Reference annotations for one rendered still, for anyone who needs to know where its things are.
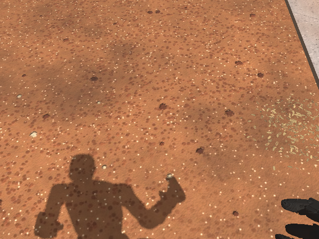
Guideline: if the robot right hand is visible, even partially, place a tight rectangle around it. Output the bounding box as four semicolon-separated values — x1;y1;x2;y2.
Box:
275;198;319;239

